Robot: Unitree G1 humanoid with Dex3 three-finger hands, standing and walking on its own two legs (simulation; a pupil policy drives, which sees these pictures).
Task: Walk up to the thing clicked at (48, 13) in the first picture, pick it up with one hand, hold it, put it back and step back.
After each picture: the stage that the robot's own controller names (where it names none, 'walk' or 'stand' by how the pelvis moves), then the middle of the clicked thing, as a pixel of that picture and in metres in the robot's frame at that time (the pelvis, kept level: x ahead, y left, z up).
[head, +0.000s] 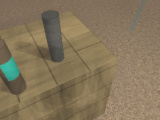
stand; (54, 39) +0.60 +0.15 +0.03
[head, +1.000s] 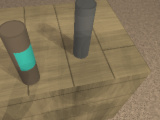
rise first; (82, 32) +0.53 +0.04 +0.06
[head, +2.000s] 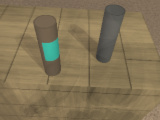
rise first; (108, 37) +0.54 -0.08 +0.06
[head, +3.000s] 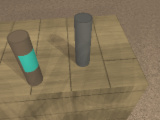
stand; (82, 42) +0.55 +0.01 +0.04
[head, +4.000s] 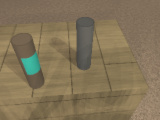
stand; (84, 46) +0.55 +0.00 +0.03
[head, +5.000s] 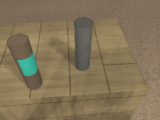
stand; (82, 47) +0.54 +0.01 +0.03
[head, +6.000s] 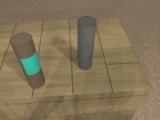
stand; (85, 46) +0.54 +0.00 +0.03
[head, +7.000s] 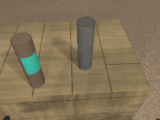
rise first; (85, 46) +0.55 +0.01 +0.03
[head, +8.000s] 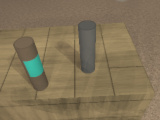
go down; (87, 49) +0.54 +0.02 +0.04
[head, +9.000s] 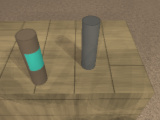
go down; (89, 45) +0.55 +0.00 +0.04
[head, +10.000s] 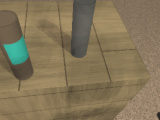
go down; (81, 30) +0.54 +0.00 +0.09
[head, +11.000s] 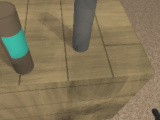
close in; (83, 23) +0.54 +0.00 +0.10
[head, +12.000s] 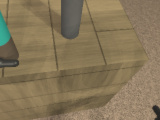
close; (71, 6) +0.56 +0.01 +0.13
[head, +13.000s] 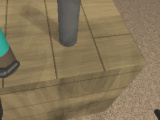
close; (68, 15) +0.54 +0.02 +0.12
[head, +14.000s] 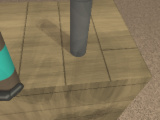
lift; (79, 28) +0.54 +0.02 +0.10
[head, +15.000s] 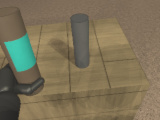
hold; (81, 43) +0.56 +0.02 +0.06
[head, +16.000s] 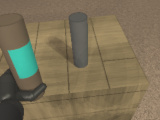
hold; (79, 43) +0.55 +0.02 +0.06
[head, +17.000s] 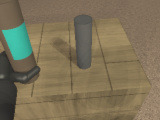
crouch; (83, 44) +0.55 +0.01 +0.05
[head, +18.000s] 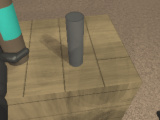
lower; (75, 42) +0.56 +0.01 +0.05
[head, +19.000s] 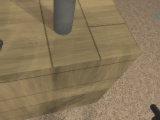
lower; (64, 0) +0.57 +0.01 +0.13
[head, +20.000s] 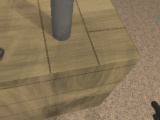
lower; (62, 7) +0.55 +0.03 +0.12
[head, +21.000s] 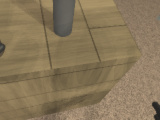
lower; (64, 2) +0.57 +0.02 +0.13
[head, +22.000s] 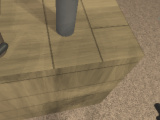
lower; (66, 2) +0.57 +0.02 +0.13
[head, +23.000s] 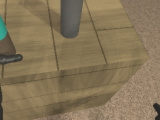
open; (71, 5) +0.56 +0.01 +0.13
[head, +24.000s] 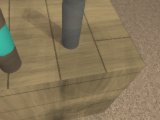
sink last; (72, 18) +0.54 +0.01 +0.11
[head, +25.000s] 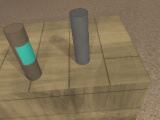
stand; (80, 39) +0.56 +0.04 +0.09
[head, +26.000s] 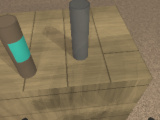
stand; (79, 33) +0.55 +0.03 +0.09
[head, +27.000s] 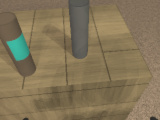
stand; (79, 31) +0.55 +0.03 +0.10
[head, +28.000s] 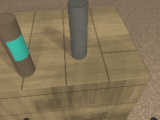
stand; (78, 32) +0.55 +0.03 +0.10
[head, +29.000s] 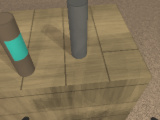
stand; (78, 31) +0.55 +0.04 +0.10
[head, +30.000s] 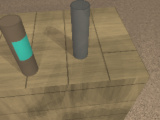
stand; (80, 33) +0.56 +0.02 +0.08
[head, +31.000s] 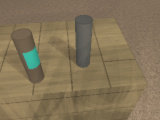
walk; (83, 43) +0.57 +0.01 +0.03
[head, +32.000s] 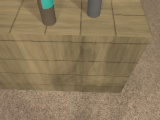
walk; out of the picture +0.77 -0.05 +0.07
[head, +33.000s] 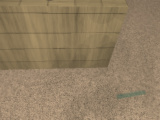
walk; out of the picture +1.09 -0.04 +0.05
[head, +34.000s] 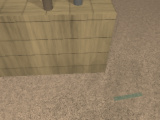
stand; out of the picture +1.19 +0.04 +0.04
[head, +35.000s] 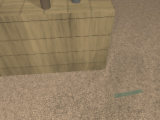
stand; out of the picture +1.18 +0.05 +0.03
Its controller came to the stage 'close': yes
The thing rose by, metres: 0.00
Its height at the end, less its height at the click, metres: +0.00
